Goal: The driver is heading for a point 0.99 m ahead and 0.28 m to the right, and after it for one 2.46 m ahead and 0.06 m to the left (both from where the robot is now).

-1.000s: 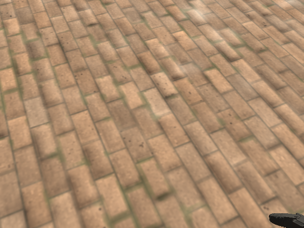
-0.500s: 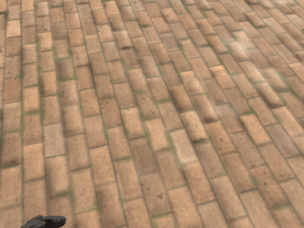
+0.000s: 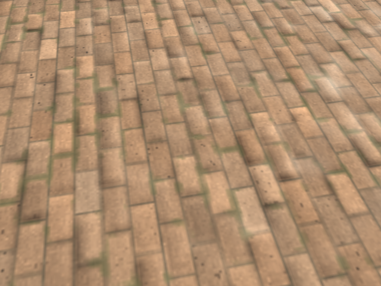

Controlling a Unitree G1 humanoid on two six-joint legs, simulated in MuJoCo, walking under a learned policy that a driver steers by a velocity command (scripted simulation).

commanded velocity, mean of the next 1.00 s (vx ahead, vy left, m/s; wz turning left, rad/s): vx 0.13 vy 0.00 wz -0.48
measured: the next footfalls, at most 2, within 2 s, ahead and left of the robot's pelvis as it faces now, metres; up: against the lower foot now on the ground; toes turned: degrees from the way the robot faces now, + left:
left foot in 0.46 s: +0.10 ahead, +0.12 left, +0.00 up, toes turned -22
right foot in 0.94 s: +0.05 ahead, -0.17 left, +0.00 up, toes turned -34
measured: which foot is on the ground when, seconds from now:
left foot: down 0.00-0.14, up 0.16-0.44, down 0.46-0.94, up 0.96-1.00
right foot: down 0.00-0.46, up 0.48-0.92, down 0.94-1.00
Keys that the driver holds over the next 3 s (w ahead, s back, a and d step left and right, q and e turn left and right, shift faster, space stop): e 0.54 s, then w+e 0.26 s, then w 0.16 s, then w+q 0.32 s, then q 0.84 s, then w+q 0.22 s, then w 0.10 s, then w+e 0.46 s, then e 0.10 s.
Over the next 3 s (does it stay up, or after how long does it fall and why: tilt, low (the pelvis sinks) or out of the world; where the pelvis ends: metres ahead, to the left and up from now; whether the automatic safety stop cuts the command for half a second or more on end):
stays up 0.71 -0.21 0.01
